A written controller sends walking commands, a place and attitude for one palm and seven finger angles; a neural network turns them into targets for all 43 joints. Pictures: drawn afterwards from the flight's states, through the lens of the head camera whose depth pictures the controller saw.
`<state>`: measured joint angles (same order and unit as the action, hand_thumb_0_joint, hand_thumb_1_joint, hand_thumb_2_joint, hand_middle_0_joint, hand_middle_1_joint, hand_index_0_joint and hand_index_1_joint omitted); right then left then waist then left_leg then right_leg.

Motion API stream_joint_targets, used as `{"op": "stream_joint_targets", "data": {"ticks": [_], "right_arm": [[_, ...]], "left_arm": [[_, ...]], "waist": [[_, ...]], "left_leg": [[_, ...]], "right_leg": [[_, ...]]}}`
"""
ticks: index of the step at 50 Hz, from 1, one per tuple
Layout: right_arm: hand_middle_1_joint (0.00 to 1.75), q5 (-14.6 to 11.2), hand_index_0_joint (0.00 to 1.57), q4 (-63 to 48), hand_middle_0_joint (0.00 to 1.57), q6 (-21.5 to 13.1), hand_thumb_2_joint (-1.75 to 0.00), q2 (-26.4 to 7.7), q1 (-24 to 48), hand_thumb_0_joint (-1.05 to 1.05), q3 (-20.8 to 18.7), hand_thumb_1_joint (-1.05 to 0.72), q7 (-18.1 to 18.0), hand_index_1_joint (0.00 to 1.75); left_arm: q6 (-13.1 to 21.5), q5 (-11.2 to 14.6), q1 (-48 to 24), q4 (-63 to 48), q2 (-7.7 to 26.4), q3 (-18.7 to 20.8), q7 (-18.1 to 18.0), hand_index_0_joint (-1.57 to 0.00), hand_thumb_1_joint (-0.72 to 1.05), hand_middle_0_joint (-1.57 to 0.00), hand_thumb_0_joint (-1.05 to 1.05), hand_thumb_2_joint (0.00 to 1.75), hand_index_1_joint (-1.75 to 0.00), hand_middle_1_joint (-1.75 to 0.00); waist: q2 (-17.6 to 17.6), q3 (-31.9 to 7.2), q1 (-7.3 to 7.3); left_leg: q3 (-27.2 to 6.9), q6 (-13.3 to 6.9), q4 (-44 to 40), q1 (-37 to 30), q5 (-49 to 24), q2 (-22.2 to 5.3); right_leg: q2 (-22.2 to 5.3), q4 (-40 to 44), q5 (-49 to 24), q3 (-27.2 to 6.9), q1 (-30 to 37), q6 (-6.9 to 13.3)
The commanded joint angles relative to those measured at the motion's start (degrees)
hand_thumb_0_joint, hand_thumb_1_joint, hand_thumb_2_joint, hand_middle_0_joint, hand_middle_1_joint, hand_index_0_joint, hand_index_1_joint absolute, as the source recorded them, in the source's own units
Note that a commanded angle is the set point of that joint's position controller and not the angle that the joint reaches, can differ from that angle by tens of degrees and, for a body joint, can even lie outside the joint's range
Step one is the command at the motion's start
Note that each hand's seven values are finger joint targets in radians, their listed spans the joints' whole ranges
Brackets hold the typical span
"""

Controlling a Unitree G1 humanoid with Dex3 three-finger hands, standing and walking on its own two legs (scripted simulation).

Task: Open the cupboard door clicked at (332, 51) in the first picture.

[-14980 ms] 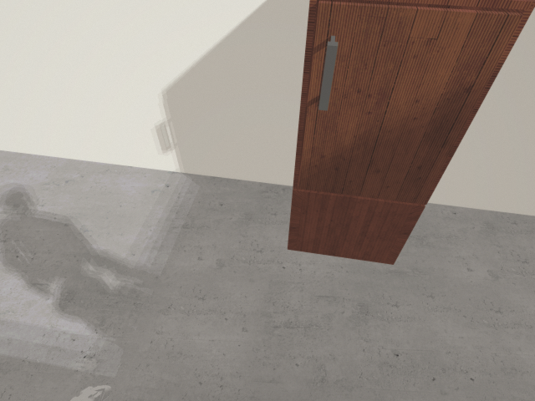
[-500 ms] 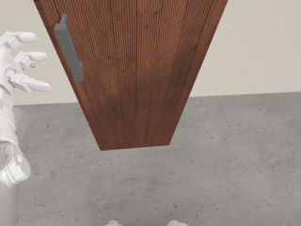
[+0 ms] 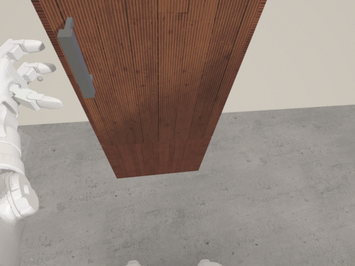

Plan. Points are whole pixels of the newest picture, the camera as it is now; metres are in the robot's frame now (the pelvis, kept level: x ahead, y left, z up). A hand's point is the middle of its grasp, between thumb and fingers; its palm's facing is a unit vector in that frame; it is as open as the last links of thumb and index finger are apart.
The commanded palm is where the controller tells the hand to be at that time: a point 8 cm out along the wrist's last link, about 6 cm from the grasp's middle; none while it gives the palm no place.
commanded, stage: move the hooked fingers beside the handle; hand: left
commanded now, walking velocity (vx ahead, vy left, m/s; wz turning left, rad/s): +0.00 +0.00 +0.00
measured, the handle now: (80, 61) +0.54 +0.19 +0.13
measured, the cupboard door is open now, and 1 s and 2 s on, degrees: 0 0 0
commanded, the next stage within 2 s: slide the fingers in behind the handle in 0.98 s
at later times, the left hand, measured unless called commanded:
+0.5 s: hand (41, 79) +0.48 +0.25 +0.13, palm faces +0.03 -1.00 +0.01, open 14.0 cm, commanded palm +0.46 +0.30 +0.13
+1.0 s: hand (39, 79) +0.48 +0.26 +0.13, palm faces +0.03 -1.00 +0.02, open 14.0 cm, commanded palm +0.46 +0.30 +0.13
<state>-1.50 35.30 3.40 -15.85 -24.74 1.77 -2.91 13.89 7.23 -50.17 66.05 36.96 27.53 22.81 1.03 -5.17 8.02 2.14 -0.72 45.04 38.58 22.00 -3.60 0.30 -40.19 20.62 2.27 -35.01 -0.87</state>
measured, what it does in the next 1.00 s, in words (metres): stands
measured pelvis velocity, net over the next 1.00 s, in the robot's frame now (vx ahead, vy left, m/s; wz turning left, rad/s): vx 0.00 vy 0.00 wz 0.01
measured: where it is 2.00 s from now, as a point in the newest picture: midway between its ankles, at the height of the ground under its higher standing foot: outside the picture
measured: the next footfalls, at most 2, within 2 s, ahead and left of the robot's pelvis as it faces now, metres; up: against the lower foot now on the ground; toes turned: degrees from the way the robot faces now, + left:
none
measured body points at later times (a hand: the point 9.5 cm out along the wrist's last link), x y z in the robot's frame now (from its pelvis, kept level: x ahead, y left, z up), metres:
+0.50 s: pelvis -0.01 +0.00 +0.00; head +0.08 +0.02 +0.44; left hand +0.47 +0.31 +0.14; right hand +0.01 -0.28 -0.11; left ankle -0.01 +0.11 -0.71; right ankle -0.02 -0.13 -0.71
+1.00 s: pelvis +0.00 +0.00 +0.00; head +0.09 +0.02 +0.44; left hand +0.47 +0.31 +0.13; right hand +0.00 -0.27 -0.11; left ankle -0.01 +0.11 -0.71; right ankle -0.02 -0.13 -0.71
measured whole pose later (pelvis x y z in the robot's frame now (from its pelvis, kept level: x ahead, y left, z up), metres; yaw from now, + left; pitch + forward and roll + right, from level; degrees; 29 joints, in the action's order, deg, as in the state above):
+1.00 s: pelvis +0.00 +0.00 +0.00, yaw +0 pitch +16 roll -3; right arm -1.6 36.1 3.7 -16.1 -25.0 1.9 -3.1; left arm 14.4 8.4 -51.4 67.3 37.1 25.8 23.9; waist 1.0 -5.4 7.9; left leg 1.4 -0.8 46.1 39.5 22.3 -3.5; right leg 0.3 -40.7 20.9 2.8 -35.4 -0.9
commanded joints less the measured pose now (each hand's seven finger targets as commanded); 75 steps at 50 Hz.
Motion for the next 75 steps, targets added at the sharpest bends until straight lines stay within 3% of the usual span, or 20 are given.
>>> {"op": "stream_joint_targets", "data": {"ticks": [1, 6, 7, 9, 15, 18, 23, 30, 36, 41, 42, 46, 53, 56, 60, 62, 65, 66, 71, 75], "right_arm": [[0.30, 0.23, 0.20, -3.26, 0.20, -1.50, -0.90, -10.71, -6.68, 0.00, -3.97, -0.90, -0.53, 0.30], [0.30, -0.24, 0.20, -4.02, 0.20, -1.13, -0.90, -10.97, -5.68, 0.00, -3.67, -0.90, -0.75, 0.30], [0.30, -0.35, 0.20, -4.41, 0.20, -1.11, -0.90, -10.76, -5.01, 0.00, -3.46, -0.90, -0.78, 0.30], [0.30, -0.35, 0.20, -4.31, 0.20, -1.19, -0.90, -11.10, -5.19, 0.00, -3.47, -0.90, -1.04, 0.30], [0.30, -0.06, 0.20, -3.01, 0.20, -2.15, -0.90, -10.97, -5.14, 0.00, -3.50, -0.90, -1.38, 0.30], [0.30, -0.21, 0.20, -1.92, 0.20, -2.52, -0.90, -10.84, -4.87, 0.00, -3.14, -0.90, -1.42, 0.30], [0.30, -0.16, 0.20, -2.05, 0.20, -2.68, -0.90, -11.48, -5.97, 0.00, -2.83, -0.90, -1.74, 0.30], [0.30, 0.36, 0.20, -3.35, 0.20, -2.36, -0.90, -11.33, -7.17, 0.00, -3.20, -0.90, -1.11, 0.30], [0.30, 0.09, 0.20, -3.80, 0.20, -1.27, -0.90, -11.65, -7.72, 0.00, -3.25, -0.90, -1.09, 0.30], [0.30, 0.12, 0.20, -4.14, 0.20, -1.05, -0.90, -11.39, -7.91, 0.00, -3.59, -0.90, -1.14, 0.30], [0.30, 0.13, 0.20, -3.78, 0.20, -1.17, -0.90, -11.21, -7.70, 0.00, -3.73, -0.90, -0.99, 0.30], [0.30, 0.19, 0.20, -2.69, 0.20, -1.24, -0.90, -10.99, -7.55, 0.00, -3.86, -0.90, -0.90, 0.30], [0.30, 0.25, 0.20, -3.20, 0.20, -1.32, -0.90, -10.83, -6.56, 0.00, -3.66, -0.90, -0.59, 0.30], [0.30, 0.41, 0.20, -3.62, 0.20, -1.59, -0.90, -10.36, -6.18, 0.00, -3.76, -0.90, -0.34, 0.30], [0.30, 0.20, 0.20, -3.56, 0.20, -1.54, -0.90, -10.72, -5.43, 0.00, -3.76, -0.90, -0.40, 0.30], [0.30, 0.20, 0.20, -3.60, 0.20, -1.77, -0.90, -10.51, -5.23, 0.00, -3.65, -0.90, -0.38, 0.30], [0.30, 0.18, 0.20, -3.46, 0.20, -1.71, -0.90, -10.42, -5.15, 0.00, -3.67, -0.90, -0.32, 0.30], [0.30, 0.25, 0.20, -3.47, 0.20, -1.78, -0.90, -10.17, -5.04, 0.00, -3.47, -0.90, -0.28, 0.30], [0.30, 0.24, 0.20, -2.99, 0.20, -2.02, -0.90, -10.59, -5.47, 0.00, -3.52, -0.90, -0.51, 0.30], [0.30, 0.52, 0.20, -2.77, 0.20, -2.52, -0.90, -10.08, -5.60, 0.00, -3.58, -0.90, -0.23, 0.30]], "left_arm": [[5.10, 2.20, -24.82, -14.71, 17.09, 1.80, -0.07, -0.30, -0.50, -0.30, 0.00, 0.30, -1.20, -1.20], [1.76, 2.13, -21.06, -9.14, 16.85, 1.27, 0.88, -0.30, -0.50, -0.30, 0.00, 0.30, -1.20, -1.20], [1.41, 1.78, -21.90, -9.07, 15.33, -0.54, 0.99, -0.30, -0.50, -0.30, 0.00, 0.30, -1.20, -1.20], [1.54, 1.43, -23.87, -8.54, 16.79, -0.09, 0.56, -0.30, -0.50, -0.30, 0.00, 0.30, -1.20, -1.20], [6.57, 1.86, -31.69, -13.66, 18.33, 0.90, 0.06, -0.30, -0.50, -0.30, 0.00, 0.30, -1.20, -1.20], [5.56, 1.71, -32.40, -9.50, 14.32, -2.90, 0.47, -0.30, -0.50, -0.30, 0.00, 0.30, -1.20, -1.20], [1.94, 0.47, -31.58, -4.12, 16.41, -2.67, 0.28, -0.30, -0.50, -0.30, 0.00, 0.30, -1.20, -1.20], [5.62, 0.32, -31.04, -10.90, 21.64, 2.24, -0.64, -0.30, -0.50, -0.30, 0.00, 0.30, -1.20, -1.20], [3.55, 0.35, -25.76, -7.22, 22.88, 3.48, 0.20, -0.30, -0.50, -0.30, 0.00, 0.30, -1.20, -1.20], [4.10, 1.07, -25.63, -11.06, 20.90, 2.41, 0.82, -0.30, -0.50, -0.30, 0.00, 0.30, -1.20, -1.20], [4.73, 1.36, -27.83, -13.43, 18.94, 0.85, 1.04, -0.30, -0.50, -0.30, 0.00, 0.30, -1.20, -1.20], [4.68, 2.93, -27.77, -12.08, 13.56, -1.88, 1.28, -0.30, -0.50, -0.30, 0.00, 0.30, -1.20, -1.20], [3.20, 1.21, -24.76, -10.99, 16.00, 0.03, -0.69, -0.30, -0.50, -0.30, 0.00, 0.30, -1.20, -1.20], [4.36, 1.62, -27.50, -14.64, 12.37, -2.25, -1.68, -0.30, -0.50, -0.30, 0.00, 0.30, -1.20, -1.20], [4.54, 2.06, -27.66, -12.89, 13.94, -0.73, -2.11, -0.30, -0.50, -0.30, 0.00, 0.30, -1.20, -1.20], [4.65, 1.91, -27.56, -13.52, 13.48, -0.83, -2.30, -0.30, -0.50, -0.30, 0.00, 0.30, -1.20, -1.20], [4.20, 1.04, -26.01, -12.48, 13.54, -1.07, -2.86, -0.30, -0.50, -0.30, 0.00, 0.30, -1.20, -1.20], [4.30, 1.34, -27.33, -13.55, 11.09, -3.12, -2.89, -0.30, -0.50, -0.30, 0.00, 0.30, -1.20, -1.20], [3.48, 1.72, -29.09, -10.76, 11.63, -2.35, -3.77, -0.30, -0.50, -0.30, 0.00, 0.30, -1.20, -1.20], [4.76, 1.09, -30.19, -13.61, 11.29, -2.34, -4.43, -0.30, -0.50, -0.30, 0.00, 0.30, -1.20, -1.20]], "waist": [[8.74, -25.16, -0.89], [4.31, -19.17, -1.24], [5.83, -18.09, -0.74], [3.19, -16.50, 0.18], [8.07, -23.89, 0.94], [8.86, -20.35, 2.28], [5.94, -18.79, 2.37], [8.73, -26.63, 0.09], [5.93, -22.68, -0.55], [7.13, -23.12, -0.22], [10.18, -24.88, 0.39], [8.01, -20.94, 1.63], [8.92, -22.06, -0.50], [8.12, -22.76, 0.48], [4.80, -22.51, 0.58], [7.63, -23.93, 0.00], [6.71, -22.35, -0.21], [7.88, -22.23, 0.51], [3.25, -20.33, 1.40], [7.03, -24.29, 0.59]], "left_leg": [[-3.84, -0.75, -2.28, -23.38, -31.60, 1.46], [-2.78, -1.38, -3.50, -17.04, -25.15, 2.12], [-2.57, -1.30, -3.74, -16.67, -24.34, 2.21], [-2.75, -1.51, -3.74, -15.11, -21.22, 2.16], [-3.99, -0.97, -2.28, -20.94, -22.69, 1.99], [-4.31, -0.97, -2.63, -19.71, -19.15, 2.00], [-4.18, -1.39, -2.93, -15.12, -16.90, 2.18], [-3.97, -0.90, -1.95, -18.63, -23.31, 1.95], [-3.28, -1.37, -2.87, -14.86, -21.76, 2.12], [-3.26, -1.31, -2.61, -17.69, -24.24, 1.84], [-3.51, -1.02, -2.35, -20.71, -26.22, 1.66], [-4.19, -1.01, -2.33, -21.60, -25.88, 1.32], [-4.16, -0.67, -2.19, -20.28, -27.24, 1.65], [-4.48, -0.75, -1.90, -22.00, -28.46, 1.56], [-4.04, -0.90, -2.16, -19.37, -24.77, 1.72], [-3.87, -0.87, -1.90, -20.43, -26.11, 1.92], [-3.97, -0.81, -1.93, -19.64, -25.56, 1.82], [-3.92, -0.87, -1.90, -20.19, -25.84, 1.94], [-3.93, -1.33, -2.46, -16.92, -20.26, 2.05], [-3.89, -0.98, -1.99, -19.53, -22.91, 2.10]], "right_leg": [[2.95, 1.77, -24.70, 0.14, 5.92, 1.78], [2.49, 2.55, -23.92, 0.00, 7.48, 1.68], [2.32, 2.59, -23.55, -0.04, 6.52, 1.55], [2.23, 3.10, -21.44, -0.28, 5.50, 1.29], [2.43, 2.16, -20.23, -0.81, 4.48, 1.55], [2.38, 2.83, -16.68, -0.39, 1.35, 1.52], [1.97, 2.84, -16.04, -0.51, 1.94, 1.22], [2.51, 1.23, -20.49, -0.60, 5.34, 1.45], [2.68, 1.83, -20.88, -0.36, 7.06, 1.48], [2.91, 1.92, -21.82, -0.18, 5.90, 1.60], [2.98, 1.85, -22.37, -0.24, 4.48, 1.55], [3.21, 2.48, -20.10, 0.50, 1.38, 1.70], [2.62, 1.37, -21.35, 0.41, 2.81, 1.75], [2.82, 1.21, -21.63, 0.66, 2.49, 1.74], [2.70, 1.47, -21.66, 0.17, 4.66, 1.41], [2.57, 1.19, -22.50, -0.05, 4.60, 1.56], [2.54, 1.32, -21.80, 0.11, 4.10, 1.57], [2.55, 1.31, -21.72, 0.22, 3.75, 1.66], [2.53, 2.02, -19.18, 0.03, 4.39, 1.46], [2.48, 1.41, -20.96, -0.22, 4.78, 1.50]]}}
